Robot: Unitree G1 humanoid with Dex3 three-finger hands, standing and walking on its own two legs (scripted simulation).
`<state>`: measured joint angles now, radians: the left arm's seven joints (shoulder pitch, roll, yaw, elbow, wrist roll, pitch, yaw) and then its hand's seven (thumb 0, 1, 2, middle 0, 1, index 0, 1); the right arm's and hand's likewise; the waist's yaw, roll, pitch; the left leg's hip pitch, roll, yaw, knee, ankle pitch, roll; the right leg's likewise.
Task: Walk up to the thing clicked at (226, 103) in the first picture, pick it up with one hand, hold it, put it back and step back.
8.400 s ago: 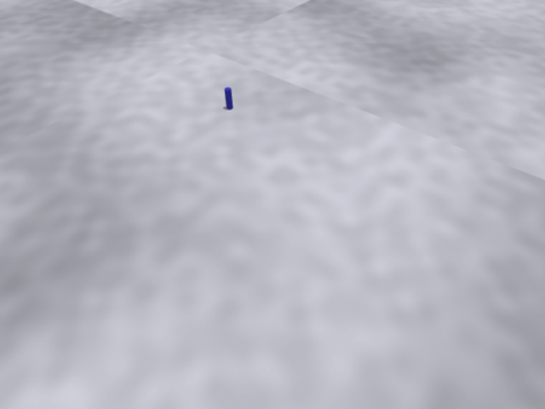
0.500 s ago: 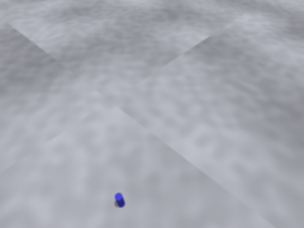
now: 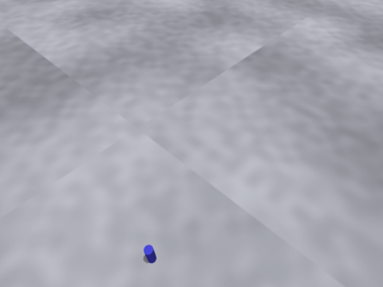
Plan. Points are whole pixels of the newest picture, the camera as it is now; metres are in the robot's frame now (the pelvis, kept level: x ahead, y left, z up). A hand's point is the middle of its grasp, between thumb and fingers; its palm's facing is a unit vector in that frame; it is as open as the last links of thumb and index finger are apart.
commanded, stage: stand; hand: left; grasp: from the side
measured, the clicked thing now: (150, 254) +0.40 +0.20 -0.71
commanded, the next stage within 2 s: go down in 0.36 s
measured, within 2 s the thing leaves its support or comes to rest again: neither
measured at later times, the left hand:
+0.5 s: hand out of the picture +0.07 +0.26 -0.16, palm faces -0.01 -0.94 -0.34, open 7.5 cm
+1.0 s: hand out of the picture +0.14 +0.27 -0.19, palm faces +0.04 -0.94 -0.33, open 15.7 cm
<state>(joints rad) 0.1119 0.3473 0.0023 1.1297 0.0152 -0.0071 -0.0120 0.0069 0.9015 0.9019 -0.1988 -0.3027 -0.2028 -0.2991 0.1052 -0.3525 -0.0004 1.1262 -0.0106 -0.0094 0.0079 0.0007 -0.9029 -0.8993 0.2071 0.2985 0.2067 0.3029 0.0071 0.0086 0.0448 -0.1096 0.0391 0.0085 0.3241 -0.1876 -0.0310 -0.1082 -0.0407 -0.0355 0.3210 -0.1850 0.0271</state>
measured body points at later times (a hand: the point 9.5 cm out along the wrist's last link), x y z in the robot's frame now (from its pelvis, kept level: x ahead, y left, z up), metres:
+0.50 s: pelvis +0.00 +0.00 +0.00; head +0.01 +0.00 +0.45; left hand +0.07 +0.30 -0.13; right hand +0.08 -0.30 -0.13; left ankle -0.01 +0.14 -0.75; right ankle -0.01 -0.14 -0.75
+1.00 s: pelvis -0.01 +0.01 -0.05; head +0.05 +0.02 +0.40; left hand +0.13 +0.32 -0.16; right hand +0.11 -0.25 -0.15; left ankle -0.01 +0.14 -0.75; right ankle -0.01 -0.13 -0.75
